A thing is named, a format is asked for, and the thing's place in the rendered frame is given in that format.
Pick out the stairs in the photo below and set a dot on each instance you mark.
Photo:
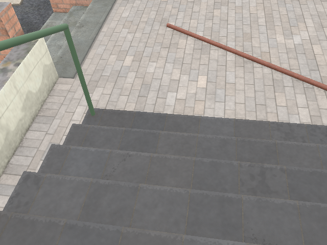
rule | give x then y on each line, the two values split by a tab
144	178
56	41

